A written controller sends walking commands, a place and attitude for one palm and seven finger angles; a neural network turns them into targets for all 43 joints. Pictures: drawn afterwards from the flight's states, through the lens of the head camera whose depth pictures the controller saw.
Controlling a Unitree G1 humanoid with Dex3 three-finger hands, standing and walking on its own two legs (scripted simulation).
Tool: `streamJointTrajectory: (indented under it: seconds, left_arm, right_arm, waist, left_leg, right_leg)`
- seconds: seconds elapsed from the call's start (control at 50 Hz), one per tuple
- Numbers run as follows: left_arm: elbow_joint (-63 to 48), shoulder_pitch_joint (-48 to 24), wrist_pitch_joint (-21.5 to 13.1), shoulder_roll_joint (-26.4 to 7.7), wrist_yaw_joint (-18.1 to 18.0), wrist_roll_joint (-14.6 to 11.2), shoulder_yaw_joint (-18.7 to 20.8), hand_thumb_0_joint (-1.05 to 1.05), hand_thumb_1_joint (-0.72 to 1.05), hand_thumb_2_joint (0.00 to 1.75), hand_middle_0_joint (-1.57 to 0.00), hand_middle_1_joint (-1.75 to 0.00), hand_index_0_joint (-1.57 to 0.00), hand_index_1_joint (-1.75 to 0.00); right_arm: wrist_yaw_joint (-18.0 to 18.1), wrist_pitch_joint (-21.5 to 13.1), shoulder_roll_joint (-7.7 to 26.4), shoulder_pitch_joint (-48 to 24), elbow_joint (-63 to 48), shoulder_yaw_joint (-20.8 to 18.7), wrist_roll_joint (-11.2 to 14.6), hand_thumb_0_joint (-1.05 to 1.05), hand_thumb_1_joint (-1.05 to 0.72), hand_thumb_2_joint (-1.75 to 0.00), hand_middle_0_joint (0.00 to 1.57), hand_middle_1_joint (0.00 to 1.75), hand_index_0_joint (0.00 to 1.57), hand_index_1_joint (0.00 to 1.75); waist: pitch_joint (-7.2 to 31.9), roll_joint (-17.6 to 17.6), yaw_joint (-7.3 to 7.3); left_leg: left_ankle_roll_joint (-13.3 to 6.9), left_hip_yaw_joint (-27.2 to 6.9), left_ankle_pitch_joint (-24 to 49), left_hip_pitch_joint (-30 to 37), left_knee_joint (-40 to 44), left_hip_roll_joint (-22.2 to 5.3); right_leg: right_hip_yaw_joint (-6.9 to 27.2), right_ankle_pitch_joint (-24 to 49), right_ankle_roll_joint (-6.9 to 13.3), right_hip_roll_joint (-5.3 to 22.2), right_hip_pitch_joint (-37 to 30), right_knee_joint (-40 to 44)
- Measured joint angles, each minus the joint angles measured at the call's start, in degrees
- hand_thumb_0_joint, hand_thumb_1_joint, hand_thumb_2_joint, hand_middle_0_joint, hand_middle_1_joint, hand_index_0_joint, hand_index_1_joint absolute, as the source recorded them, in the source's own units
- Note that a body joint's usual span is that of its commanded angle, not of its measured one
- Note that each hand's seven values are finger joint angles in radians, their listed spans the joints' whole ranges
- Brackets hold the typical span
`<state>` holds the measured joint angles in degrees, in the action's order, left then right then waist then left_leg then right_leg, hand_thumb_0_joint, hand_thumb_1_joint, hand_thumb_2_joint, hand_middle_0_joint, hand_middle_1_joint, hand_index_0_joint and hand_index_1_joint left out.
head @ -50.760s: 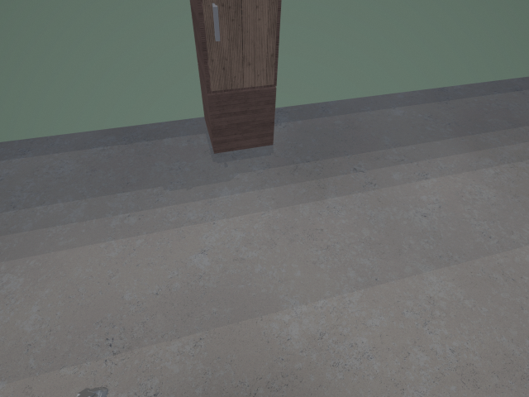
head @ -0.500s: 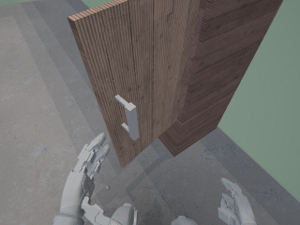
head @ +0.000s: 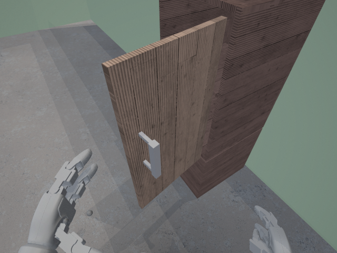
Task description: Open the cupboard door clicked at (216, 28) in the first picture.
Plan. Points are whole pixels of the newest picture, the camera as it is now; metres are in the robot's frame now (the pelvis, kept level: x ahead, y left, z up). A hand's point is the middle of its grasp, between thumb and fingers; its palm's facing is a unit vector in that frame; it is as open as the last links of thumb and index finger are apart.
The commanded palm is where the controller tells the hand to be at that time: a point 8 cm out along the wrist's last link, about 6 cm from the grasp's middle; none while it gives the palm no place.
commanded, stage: draw the hand back to the body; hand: left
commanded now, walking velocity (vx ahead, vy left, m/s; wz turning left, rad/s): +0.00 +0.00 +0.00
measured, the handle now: (150, 155) +0.35 +0.08 +0.04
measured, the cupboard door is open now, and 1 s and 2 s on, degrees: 100 100 100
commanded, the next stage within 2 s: step back with the hand held close in 1.06 s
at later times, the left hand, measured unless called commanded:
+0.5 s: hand (28, 175) +0.21 +0.25 +0.18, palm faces +0.34 -0.86 -0.38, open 11.2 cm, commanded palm +0.16 +0.30 +0.20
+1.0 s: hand (12, 166) +0.21 +0.26 +0.21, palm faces +0.42 -0.83 -0.37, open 7.5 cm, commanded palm +0.16 +0.30 +0.23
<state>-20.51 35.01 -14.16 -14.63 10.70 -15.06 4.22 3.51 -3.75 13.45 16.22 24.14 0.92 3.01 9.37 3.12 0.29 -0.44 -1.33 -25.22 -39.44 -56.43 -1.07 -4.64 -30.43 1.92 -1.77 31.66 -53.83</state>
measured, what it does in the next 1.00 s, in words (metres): rises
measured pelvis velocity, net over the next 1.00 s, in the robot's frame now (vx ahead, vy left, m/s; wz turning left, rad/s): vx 0.02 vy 0.01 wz -0.02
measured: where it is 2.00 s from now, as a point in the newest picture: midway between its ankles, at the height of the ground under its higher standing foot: outside the picture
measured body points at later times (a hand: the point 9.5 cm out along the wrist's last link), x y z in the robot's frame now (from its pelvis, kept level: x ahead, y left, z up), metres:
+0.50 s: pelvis +0.02 +0.02 +0.05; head -0.01 +0.00 +0.50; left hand +0.18 +0.29 +0.20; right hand +0.20 -0.19 -0.03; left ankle +0.03 +0.11 -0.68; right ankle -0.03 -0.10 -0.68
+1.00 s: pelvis +0.02 +0.01 +0.06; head -0.01 -0.01 +0.51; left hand +0.18 +0.30 +0.23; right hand +0.20 -0.22 -0.02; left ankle +0.03 +0.11 -0.68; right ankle -0.03 -0.10 -0.68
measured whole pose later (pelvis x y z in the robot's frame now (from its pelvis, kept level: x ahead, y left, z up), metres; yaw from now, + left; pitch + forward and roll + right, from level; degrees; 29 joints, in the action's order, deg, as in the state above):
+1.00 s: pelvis +0.02 +0.01 +0.06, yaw -1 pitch -4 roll +0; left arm -22.7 27.9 -3.1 -19.3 -6.5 -4.4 17.9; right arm 4.6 -4.9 13.0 11.5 36.0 1.3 0.5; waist 0.1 2.7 3.7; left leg -1.0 1.5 -12.7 -8.8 -25.2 0.1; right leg -1.6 -16.5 1.0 -0.9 2.1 -22.3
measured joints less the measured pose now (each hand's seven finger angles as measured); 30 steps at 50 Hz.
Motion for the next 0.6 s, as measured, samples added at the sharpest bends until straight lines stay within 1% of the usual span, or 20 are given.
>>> streamJointTrajectory:
  seconds: [0.02,0.04,0.1,0.14,0.2,0.28,0.38,0.48,0.6]
  left_arm:
    - [-0.8,-0.1,1.0,-0.8,-1.3,1.7,0.3,-0.01,-0.45,0.32,-0.16,-0.3,-0.15,-0.3]
    - [-1.9,0.1,2.6,-1.6,-3.5,3.6,0.3,-0.01,-0.43,0.33,-0.16,-0.3,-0.15,-0.3]
    - [-4.5,1.4,7.0,-2.1,-9.2,7.5,0.2,-0.01,-0.36,0.36,-0.16,-0.3,-0.16,-0.3]
    - [-5.2,2.1,9.1,-1.9,-11.9,9.1,-0.2,-0.01,-0.31,0.38,-0.16,-0.3,-0.16,-0.3]
    - [-5.1,2.1,11.4,-2.2,-14.6,10.7,-0.2,-0.01,-0.22,0.42,-0.17,-0.3,-0.16,-0.3]
    - [-4.9,0.9,13.0,-3.4,-16.9,11.6,1.3,-0.01,-0.09,0.48,-0.17,-0.3,-0.17,-0.3]
    - [-5.1,-1.4,13.1,-4.1,-18.4,11.8,4.1,0.0,0.08,0.55,-0.18,-0.3,-0.18,-0.3]
    - [-4.8,-3.3,12.3,-4.4,-18.4,11.6,7.1,0.0,0.26,0.62,-0.19,-0.3,-0.18,-0.3]
    - [-4.1,-5.0,11.9,-5.7,-18.1,11.1,11.2,0.0,0.46,0.71,-0.2,-0.3,-0.19,-0.3]
  right_arm:
    - [0.4,0.2,-0.2,0.0,0.0,0.0,-0.1,0.02,-0.9,-0.9,0.2,0.3,0.2,0.3]
    - [1.0,0.6,-0.3,-0.2,0.1,0.1,-0.2,0.02,-0.9,-0.9,0.2,0.3,0.2,0.3]
    - [2.0,1.5,-0.8,-0.6,0.0,0.6,-0.5,0.02,-0.9,-0.9,0.2,0.3,0.2,0.3]
    - [2.4,2.0,-0.9,-0.9,-0.1,1.0,-0.7,0.02,-0.9,-0.9,0.2,0.3,0.2,0.3]
    - [2.9,2.2,-1.2,-1.1,0.7,1.7,-1.0,0.02,-0.9,-0.9,0.2,0.3,0.2,0.3]
    - [3.1,1.6,-1.4,-1.3,2.5,2.7,-1.2,0.02,-0.9,-0.9,0.2,0.3,0.2,0.3]
    - [2.8,0.4,-1.3,-1.6,4.8,3.3,-1.5,0.02,-0.9,-0.9,0.2,0.3,0.2,0.3]
    - [2.2,-0.4,-1.3,-2.4,6.9,3.2,-1.8,0.02,-0.9,-0.9,0.2,0.3,0.2,0.3]
    - [1.6,-0.8,-1.1,-3.3,8.7,2.4,-2.0,0.02,-0.9,-0.9,0.2,0.3,0.2,0.3]
  waist:
    - [0.1,-0.2,0.5]
    - [0.0,-0.3,0.9]
    - [-0.4,0.0,1.28]
    - [-0.9,0.3,1.44]
    - [-1.9,0.4,1.85]
    - [-3.0,0.2,2.29]
    - [-4.3,0.5,2.51]
    - [-5.4,0.4,2.58]
    - [-6.6,-0.2,2.83]
  left_leg:
    - [0.0,0.2,0.1,0.7,0.6,0.0]
    - [0.0,0.5,0.4,1.7,1.5,0.0]
    - [-0.3,1.0,1.6,4.8,4.8,0.2]
    - [-0.6,1.3,2.4,6.7,6.8,0.4]
    - [-1.0,1.6,3.6,9.6,9.8,0.7]
    - [-1.2,1.8,4.9,13.2,13.2,1.2]
    - [-1.5,2.1,6.2,17.7,17.0,1.7]
    - [-1.7,2.7,7.6,21.8,21.1,2.0]
    - [-1.6,3.2,9.2,25.6,25.2,2.0]
  right_leg:
    - [0.2,0.2,-0.1,0.0,-0.6,0.6]
    - [0.5,0.5,-0.1,0.0,-1.4,1.4]
    - [1.0,2.0,-0.4,0.2,-4.4,4.8]
    - [1.3,2.9,-0.7,0.4,-6.3,6.9]
    - [1.6,4.2,-1.0,0.7,-9.1,9.9]
    - [1.8,5.6,-1.3,1.1,-12.7,13.4]
    - [2.1,7.2,-1.7,1.5,-17.2,17.5]
    - [2.7,8.8,-2.0,1.8,-21.0,21.4]
    - [3.3,10.6,-1.9,1.8,-24.6,25.4]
